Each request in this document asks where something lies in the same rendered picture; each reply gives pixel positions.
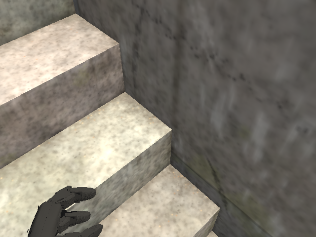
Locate stairs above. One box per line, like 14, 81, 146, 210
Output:
0, 0, 220, 237

